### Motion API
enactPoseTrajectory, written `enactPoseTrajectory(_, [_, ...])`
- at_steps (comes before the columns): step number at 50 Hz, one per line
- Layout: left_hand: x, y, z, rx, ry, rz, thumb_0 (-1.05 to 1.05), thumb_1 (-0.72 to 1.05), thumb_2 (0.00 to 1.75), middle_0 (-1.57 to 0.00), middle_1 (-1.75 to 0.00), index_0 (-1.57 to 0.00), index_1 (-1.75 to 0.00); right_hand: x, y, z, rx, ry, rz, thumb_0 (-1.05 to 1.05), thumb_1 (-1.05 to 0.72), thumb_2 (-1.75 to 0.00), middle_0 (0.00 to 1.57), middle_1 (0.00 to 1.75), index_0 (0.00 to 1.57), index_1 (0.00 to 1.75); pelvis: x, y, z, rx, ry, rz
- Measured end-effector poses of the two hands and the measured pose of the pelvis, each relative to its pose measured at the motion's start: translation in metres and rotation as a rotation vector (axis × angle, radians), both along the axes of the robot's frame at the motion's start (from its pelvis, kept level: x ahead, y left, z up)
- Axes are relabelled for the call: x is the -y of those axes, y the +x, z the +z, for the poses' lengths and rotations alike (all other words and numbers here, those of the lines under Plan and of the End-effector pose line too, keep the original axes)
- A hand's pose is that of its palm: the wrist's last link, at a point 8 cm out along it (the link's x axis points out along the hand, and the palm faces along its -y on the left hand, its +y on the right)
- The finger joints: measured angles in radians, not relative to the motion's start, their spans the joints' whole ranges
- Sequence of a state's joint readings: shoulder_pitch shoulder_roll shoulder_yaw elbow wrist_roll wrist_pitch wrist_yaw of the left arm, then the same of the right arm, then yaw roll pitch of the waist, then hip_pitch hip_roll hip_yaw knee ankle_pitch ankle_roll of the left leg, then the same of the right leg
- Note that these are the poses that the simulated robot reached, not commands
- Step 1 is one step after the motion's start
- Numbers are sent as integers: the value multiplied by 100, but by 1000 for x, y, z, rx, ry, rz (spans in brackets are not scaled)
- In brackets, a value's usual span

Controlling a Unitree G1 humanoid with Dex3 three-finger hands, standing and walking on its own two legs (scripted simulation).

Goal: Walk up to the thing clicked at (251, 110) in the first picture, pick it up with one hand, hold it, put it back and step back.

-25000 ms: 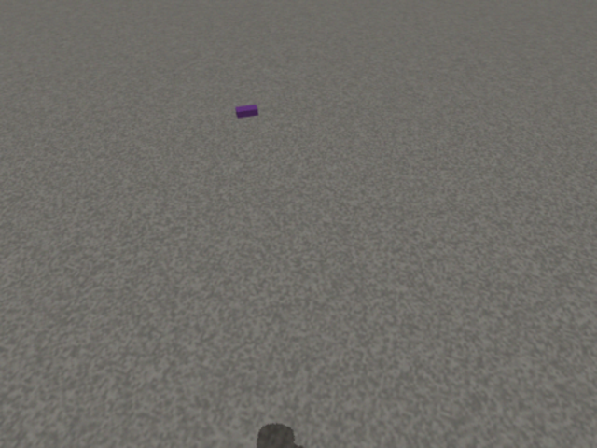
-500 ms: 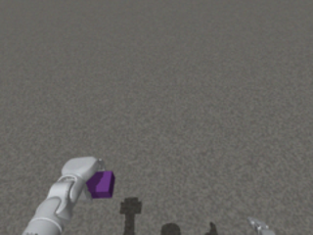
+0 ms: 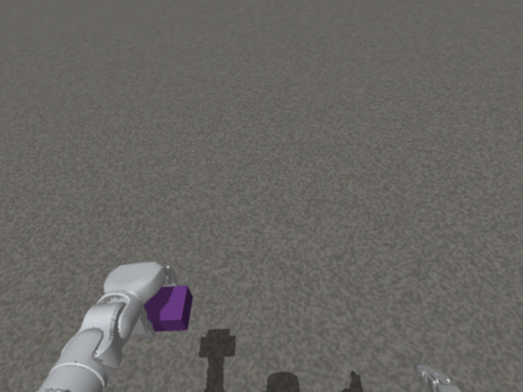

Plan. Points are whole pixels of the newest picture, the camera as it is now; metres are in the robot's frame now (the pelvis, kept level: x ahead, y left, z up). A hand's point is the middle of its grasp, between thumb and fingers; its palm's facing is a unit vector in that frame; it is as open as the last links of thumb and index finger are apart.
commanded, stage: crouch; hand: left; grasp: from above
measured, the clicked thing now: (150, 309) +0.30 +0.22 -0.06
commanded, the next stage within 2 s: none
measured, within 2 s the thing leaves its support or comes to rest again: neither
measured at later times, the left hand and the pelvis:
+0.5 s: hand (156, 329) +0.29 +0.23 -0.13, palm faces -0.46 +0.00 -0.89, open 8.9 cm; pelvis -0.02 +0.00 -0.03, yaw +1 degrees
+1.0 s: hand (188, 343) +0.35 +0.24 -0.37, palm faces -0.46 +0.01 -0.89, open 8.9 cm; pelvis -0.06 +0.02 -0.24, yaw +0 degrees
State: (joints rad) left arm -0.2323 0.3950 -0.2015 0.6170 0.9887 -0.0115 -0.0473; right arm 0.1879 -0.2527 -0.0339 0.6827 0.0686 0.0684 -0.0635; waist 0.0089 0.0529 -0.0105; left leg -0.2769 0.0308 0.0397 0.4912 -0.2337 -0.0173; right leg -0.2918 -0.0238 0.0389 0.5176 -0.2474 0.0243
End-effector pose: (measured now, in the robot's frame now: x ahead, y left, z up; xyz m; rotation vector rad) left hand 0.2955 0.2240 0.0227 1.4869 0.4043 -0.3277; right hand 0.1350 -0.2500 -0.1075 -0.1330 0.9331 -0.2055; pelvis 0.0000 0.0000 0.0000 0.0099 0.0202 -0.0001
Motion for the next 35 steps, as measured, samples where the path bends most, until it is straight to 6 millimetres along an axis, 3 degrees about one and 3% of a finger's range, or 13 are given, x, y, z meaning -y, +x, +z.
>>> enactPoseTrajectory(11, [-3,-2,-4,-4,8,5,-1,16,33,-79,-39,-84,-36,0,-4,-1,-15,0,1,1,-90,-90,20,30,20,30,0,-1,0,-1,-1,4])
enactPoseTrajectory(16, [-3,-4,-20,-19,6,-1,-1,16,32,-80,-38,-84,-36,1,-8,-2,-27,-8,3,1,-89,-90,21,30,20,30,1,-3,-2,-17,-1,10])
enactPoseTrajectory(24, [-5,-2,-81,-20,42,-42,-1,16,30,-81,-37,-85,-35,11,-27,-26,-106,-64,31,1,-89,-89,21,30,21,30,1,-17,-28,-138,-9,23])
enactPoseTrajectory(35, [-9,31,-195,33,103,-52,-1,17,30,-81,-37,-85,-35,27,-95,-118,-277,-141,-17,1,-90,-89,20,30,20,30,-8,-42,-118,-374,-39,27])
